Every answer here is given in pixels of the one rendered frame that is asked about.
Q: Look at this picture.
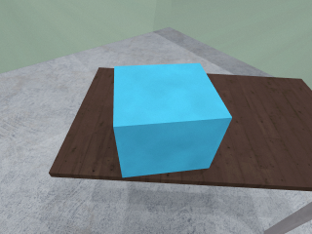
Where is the carton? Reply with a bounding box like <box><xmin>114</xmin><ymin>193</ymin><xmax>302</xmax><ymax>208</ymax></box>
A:
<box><xmin>113</xmin><ymin>62</ymin><xmax>232</xmax><ymax>177</ymax></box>

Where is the table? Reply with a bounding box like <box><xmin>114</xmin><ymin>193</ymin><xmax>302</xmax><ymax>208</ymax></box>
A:
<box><xmin>49</xmin><ymin>67</ymin><xmax>312</xmax><ymax>234</ymax></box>

